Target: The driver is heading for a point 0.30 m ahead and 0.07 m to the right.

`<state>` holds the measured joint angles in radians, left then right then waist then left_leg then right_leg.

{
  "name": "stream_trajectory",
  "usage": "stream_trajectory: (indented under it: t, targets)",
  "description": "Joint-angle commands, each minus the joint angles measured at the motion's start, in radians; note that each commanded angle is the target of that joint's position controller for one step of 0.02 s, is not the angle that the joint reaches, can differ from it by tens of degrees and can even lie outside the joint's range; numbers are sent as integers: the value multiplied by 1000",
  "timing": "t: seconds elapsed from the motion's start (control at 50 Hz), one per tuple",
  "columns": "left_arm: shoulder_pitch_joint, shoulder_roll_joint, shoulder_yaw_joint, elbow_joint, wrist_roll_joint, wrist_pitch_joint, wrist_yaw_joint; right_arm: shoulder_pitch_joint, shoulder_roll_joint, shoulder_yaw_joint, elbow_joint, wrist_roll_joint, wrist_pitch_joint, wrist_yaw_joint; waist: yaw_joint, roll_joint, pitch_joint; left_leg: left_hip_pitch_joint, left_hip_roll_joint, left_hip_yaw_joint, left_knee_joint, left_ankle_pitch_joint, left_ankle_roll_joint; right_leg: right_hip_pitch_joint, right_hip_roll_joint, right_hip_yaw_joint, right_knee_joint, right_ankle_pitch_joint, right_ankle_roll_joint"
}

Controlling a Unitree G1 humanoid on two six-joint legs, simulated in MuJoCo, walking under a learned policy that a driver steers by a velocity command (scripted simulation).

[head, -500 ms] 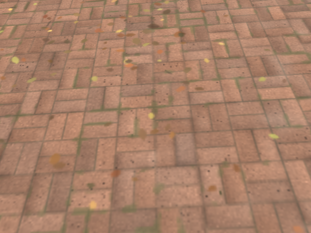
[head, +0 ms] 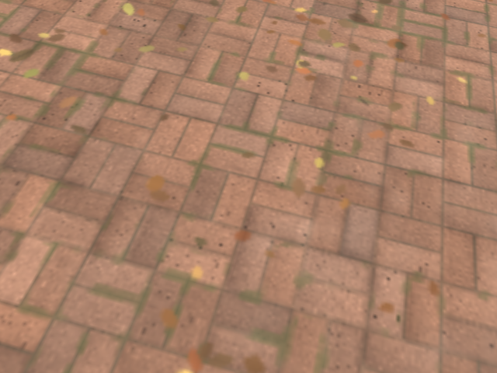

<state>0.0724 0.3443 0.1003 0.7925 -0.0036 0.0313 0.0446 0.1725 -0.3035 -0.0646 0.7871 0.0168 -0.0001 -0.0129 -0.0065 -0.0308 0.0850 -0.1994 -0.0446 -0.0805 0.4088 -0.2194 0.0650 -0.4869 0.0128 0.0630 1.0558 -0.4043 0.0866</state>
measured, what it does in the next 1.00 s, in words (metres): steps on the spot, turning right: right foot, then left foot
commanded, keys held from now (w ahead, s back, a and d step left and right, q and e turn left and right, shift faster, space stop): e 0.98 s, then q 0.02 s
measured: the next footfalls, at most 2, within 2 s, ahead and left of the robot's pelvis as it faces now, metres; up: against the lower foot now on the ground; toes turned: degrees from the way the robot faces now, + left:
right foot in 0.24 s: +0.06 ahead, -0.16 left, +0.00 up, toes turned -1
left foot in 0.56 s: +0.07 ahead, +0.10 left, +0.00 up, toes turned -15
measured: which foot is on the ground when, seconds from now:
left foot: down 0.00-0.30, up 0.32-0.54, down 0.56-1.00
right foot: up 0.00-0.22, down 0.24-0.56, up 0.58-1.00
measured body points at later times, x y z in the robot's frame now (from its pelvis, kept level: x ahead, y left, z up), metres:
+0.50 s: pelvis +0.01 -0.01 -0.01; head +0.05 -0.01 +0.44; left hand +0.17 +0.27 -0.12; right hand +0.12 -0.32 -0.11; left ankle +0.00 +0.10 -0.72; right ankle +0.02 -0.16 -0.75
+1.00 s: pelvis +0.01 +0.00 -0.01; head +0.05 -0.02 +0.44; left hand +0.29 +0.17 -0.11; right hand -0.01 -0.32 -0.12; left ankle +0.03 +0.11 -0.75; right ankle -0.03 -0.13 -0.72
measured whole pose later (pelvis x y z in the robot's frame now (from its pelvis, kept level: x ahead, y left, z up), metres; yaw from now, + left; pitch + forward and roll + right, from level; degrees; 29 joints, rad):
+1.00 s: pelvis +0.01 +0.00 -0.01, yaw -26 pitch +0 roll +0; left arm 0.11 0.30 0.07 0.69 -0.02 0.07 -0.02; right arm 0.16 -0.31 -0.07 0.79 0.01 0.01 -0.02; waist -0.03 -0.01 0.09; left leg -0.13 0.06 0.20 0.42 -0.28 0.01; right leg -0.37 -0.05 -0.03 0.72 -0.36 0.06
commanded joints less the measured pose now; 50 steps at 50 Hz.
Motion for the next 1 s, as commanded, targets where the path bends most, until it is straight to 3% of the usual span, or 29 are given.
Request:
stream_trajectory:
  t: [0.02,0.1,0.14,0.18,0.22,0.24,0.26,0.28,0.3,0.34,0.36,0.38,0.4,0.44,0.48,0.52,0.54,0.56,0.58,0.6,0.62,0.64,0.66,0.68,0.74,0.82,0.92,1.0]
  targets:
    - [3,59,11,-46,-6,-16,2,-10,-152,-31,-58,-7,-3,-14,-5,146,-160,219,238,-196,-62,511,164,-80,-22,1,-80,56,24]
    - [5,30,-8,-29,-5,-21,-11,-45,-103,1,-31,-34,-1,-14,-19,171,-144,109,215,-133,-78,411,146,104,-70,-18,-280,103,21]
    - [11,39,-11,-19,-8,-25,-18,-51,-103,10,-9,-45,-2,-6,-28,179,-121,59,219,-131,-92,347,147,182,-71,-36,-360,103,9]
    - [14,65,-7,-21,-12,-29,-21,-71,-132,6,6,-40,-2,-2,-21,174,-89,44,231,-145,-77,318,147,205,-59,-49,-429,93,-9]
    - [38,76,-7,-22,-10,-36,-26,-81,-159,-2,17,-20,3,-8,8,146,-70,53,228,-142,-33,333,124,238,-44,-63,-576,206,-36]
    - [41,94,-5,-26,-4,-39,-27,-54,-164,-7,27,-14,2,-13,9,114,-72,64,209,-134,-12,293,92,261,-51,-38,-637,345,-56]
    - [43,142,3,-35,1,-41,-25,-25,-161,-9,24,-26,-3,-18,-15,40,-99,50,164,-99,42,218,52,303,-100,33,-598,602,-85]
    - [44,184,16,-30,-9,-38,-27,-2,-149,-12,17,-36,-9,-20,-51,-73,-127,13,72,-14,93,135,12,330,-134,99,-565,711,-144]
    - [68,167,18,-28,-19,-37,-32,-49,-137,-12,13,-37,-8,-27,-11,-110,-138,-9,11,60,171,60,-31,323,-177,181,-608,671,-207]
    - [110,141,10,-16,-7,-40,-28,-113,-86,-11,-14,-27,1,-35,23,-193,-135,-121,-47,72,316,-177,-68,354,-275,367,-698,619,-321]
    - [120,139,9,-15,0,-48,-27,-124,-79,-12,-26,-20,7,-33,36,-225,-132,-200,-50,40,434,-380,-72,387,-313,426,-727,627,-359]
    - [124,152,13,-16,3,-58,-24,-122,-92,-19,-31,-11,10,-29,41,-200,-138,-248,-27,2,557,-458,-79,406,-333,440,-734,640,-374]
    - [97,161,18,-19,-6,-61,-19,-105,-94,-23,-30,-4,10,-25,19,-145,-140,-261,1,-17,554,-430,-83,406,-310,398,-722,618,-345]
    - [47,156,25,-29,-30,-42,-7,-97,-83,-21,-23,-4,4,-22,10,-117,-137,-232,12,5,380,-311,-105,399,-244,333,-712,556,-279]
    - [28,158,30,-37,-28,-12,3,-63,-66,-17,-13,-2,-6,-10,10,-144,-168,-122,-10,31,260,-208,-123,355,-205,313,-701,559,-262]
    - [-7,147,27,-52,-33,7,6,22,-77,-24,12,4,-11,3,-27,-150,-188,8,-22,58,63,-50,-116,299,-169,306,-670,490,-228]
    - [-6,126,21,-57,-35,11,8,60,-94,-33,25,0,-9,4,-42,-126,-186,90,-14,62,-47,36,-101,243,-130,290,-637,366,-190]
    - [36,76,7,-56,-24,13,5,81,-164,-51,23,-13,-4,-4,-21,36,-172,182,147,-102,-126,17,-46,103,-45,212,-477,137,-128]
    - [71,29,-1,-78,-16,3,3,25,-264,-67,-5,-47,5,-8,20,320,-137,134,379,-401,-183,79,112,-74,113,92,-267,-195,-71]
    - [73,117,21,-79,-10,-9,2,-10,-215,-49,-39,-82,-8,-7,13,251,-120,49,455,-468,-206,50,203,-81,38,135,-50,-228,-61]
    - [86,165,41,-54,-24,-7,1,-73,-156,-31,-56,-75,-19,-10,41,157,-78,10,405,-358,-193,39,185,-74,18,139,38,-158,-66]
    - [120,149,42,-28,-21,3,5,-117,-133,-24,-64,-53,-26,-14,60,128,-51,17,336,-252,-180,21,138,-90,8,123,67,-87,-57]
    - [132,134,41,-15,-15,9,9,-123,-119,-19,-69,-35,-32,-19,52,130,-44,49,307,-191,-169,47,115,-114,-1,115,94,-25,-43]
    - [126,116,36,-19,-14,11,6,-105,-115,-15,-64,-30,-33,-27,40,138,-43,60,290,-138,-159,137,115,-116,-4,101,122,11,-27]
    - [60,88,22,-68,-25,4,-8,-20,-123,-14,-44,-33,-23,-43,-10,150,-62,165,288,-51,-144,290,147,-152,-20,43,52,53,16]
    - [18,61,3,-120,-22,6,-28,17,-163,-29,-37,-30,-6,-43,-42,149,-92,254,337,-13,-131,378,176,-132,-63,-1,-93,36,38]
    - [12,52,-7,-161,-19,16,-52,-12,-194,-46,-49,-22,4,-21,-39,162,-99,193,350,84,-107,469,173,13,-75,-88,-256,34,3]
    - [28,51,-1,-180,-20,33,-69,-19,-208,-55,-46,7,4,-2,-17,169,-114,179,365,109,-14,515,136,136,-45,-128,-451,68,-59]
